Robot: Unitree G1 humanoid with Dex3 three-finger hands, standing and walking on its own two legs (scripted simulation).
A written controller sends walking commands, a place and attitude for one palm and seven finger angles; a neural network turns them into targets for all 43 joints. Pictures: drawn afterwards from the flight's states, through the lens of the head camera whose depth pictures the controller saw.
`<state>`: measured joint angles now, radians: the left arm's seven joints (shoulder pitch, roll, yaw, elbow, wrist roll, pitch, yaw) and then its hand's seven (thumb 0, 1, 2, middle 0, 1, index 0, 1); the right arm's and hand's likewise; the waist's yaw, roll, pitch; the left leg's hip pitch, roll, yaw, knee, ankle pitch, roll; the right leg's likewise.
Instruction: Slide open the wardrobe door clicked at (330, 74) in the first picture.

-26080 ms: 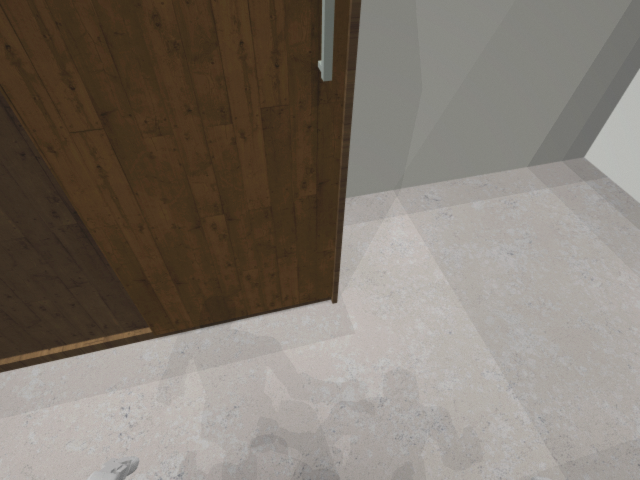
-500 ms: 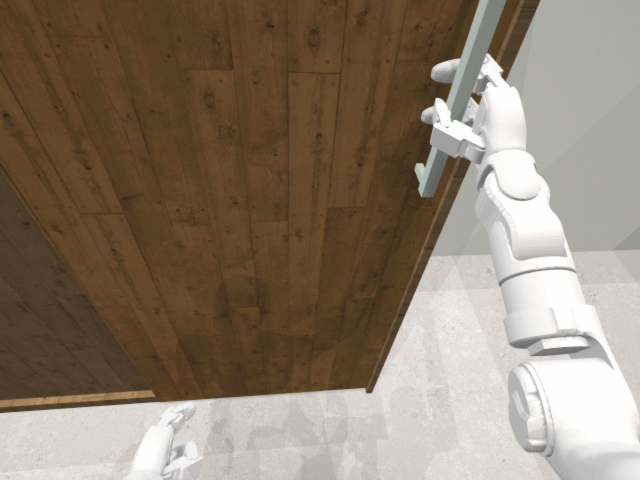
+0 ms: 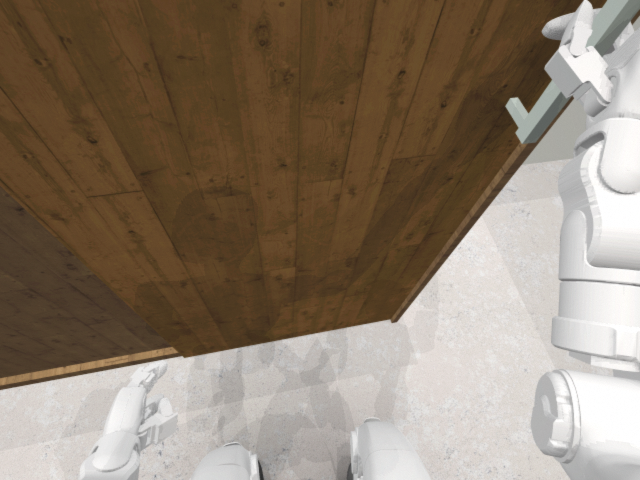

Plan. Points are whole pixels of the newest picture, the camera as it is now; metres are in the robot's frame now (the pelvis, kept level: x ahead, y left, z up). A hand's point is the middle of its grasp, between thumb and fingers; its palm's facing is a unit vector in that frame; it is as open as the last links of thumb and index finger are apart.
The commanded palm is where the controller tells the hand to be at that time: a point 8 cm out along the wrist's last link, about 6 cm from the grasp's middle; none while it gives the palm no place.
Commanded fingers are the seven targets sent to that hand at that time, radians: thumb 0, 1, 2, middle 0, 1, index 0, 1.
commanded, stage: step sideways, sliding the door along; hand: right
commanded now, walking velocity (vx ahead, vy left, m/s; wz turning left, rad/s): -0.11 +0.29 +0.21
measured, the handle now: (592, 17) +0.47 -0.23 +0.27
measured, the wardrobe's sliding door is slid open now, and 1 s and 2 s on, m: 0.01 0.20 0.36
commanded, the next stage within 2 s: none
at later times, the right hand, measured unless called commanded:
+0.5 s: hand (482, 57) +0.43 -0.13 +0.25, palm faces +0.50 +0.86 -0.07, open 6.8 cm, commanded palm +0.38 -0.08 +0.25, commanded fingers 0.00 -0.90 -0.90 0.45 1.40 0.45 1.40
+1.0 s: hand (367, 81) +0.40 -0.03 +0.26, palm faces -0.03 +1.00 -0.03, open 7.0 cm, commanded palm +0.38 -0.05 +0.23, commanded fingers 0.00 -0.90 -0.90 0.45 1.40 0.45 1.40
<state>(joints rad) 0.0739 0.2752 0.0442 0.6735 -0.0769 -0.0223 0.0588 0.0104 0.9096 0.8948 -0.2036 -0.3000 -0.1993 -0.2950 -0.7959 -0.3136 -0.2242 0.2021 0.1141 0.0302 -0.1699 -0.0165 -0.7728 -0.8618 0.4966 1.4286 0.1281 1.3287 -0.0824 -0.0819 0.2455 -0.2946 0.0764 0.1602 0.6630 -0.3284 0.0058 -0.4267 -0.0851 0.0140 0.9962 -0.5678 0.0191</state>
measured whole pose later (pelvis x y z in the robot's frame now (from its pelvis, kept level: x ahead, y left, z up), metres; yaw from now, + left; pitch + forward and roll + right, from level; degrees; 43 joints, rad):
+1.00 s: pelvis +0.08 +0.09 +0.04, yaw +8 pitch -2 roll +8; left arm 0.05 0.11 -0.03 0.50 -0.01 -0.07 -0.05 0.01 0.91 0.89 -0.21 -0.30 -0.20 -0.30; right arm -0.18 -0.22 0.02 -0.49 0.05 -0.07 -0.08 0.00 -0.71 -0.78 0.52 1.40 0.15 1.18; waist -0.13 -0.04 0.21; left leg -0.49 -0.01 0.13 1.04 -0.38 -0.05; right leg -0.09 -0.21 -0.26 0.38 -0.24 -0.01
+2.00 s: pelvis -0.04 +0.31 +0.01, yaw +9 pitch -2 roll +3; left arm 0.09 0.15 -0.02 0.56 -0.05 -0.07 -0.03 0.01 0.90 0.89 -0.21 -0.30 -0.20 -0.30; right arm -0.61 -0.28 -0.21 0.00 0.10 0.01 -0.17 0.00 -0.75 -0.84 0.49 1.43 0.13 1.27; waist -0.14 -0.04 0.19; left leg -0.17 0.02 0.10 0.52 -0.24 -0.03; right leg -0.30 -0.26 -0.05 0.55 -0.20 0.13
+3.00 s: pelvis -0.05 +0.46 +0.01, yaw +6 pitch -4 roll +4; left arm 0.10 0.26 0.06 0.66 -0.06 0.00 0.00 0.01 0.91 0.90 -0.20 -0.30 -0.20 -0.29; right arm -0.61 -0.31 -0.26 0.00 0.07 0.02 -0.18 -0.02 -0.81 -0.85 0.46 1.41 0.05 1.06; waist -0.12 -0.05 0.23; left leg -0.42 0.01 0.02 1.17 -0.50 -0.02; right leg -0.32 -0.14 -0.17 0.66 -0.27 -0.05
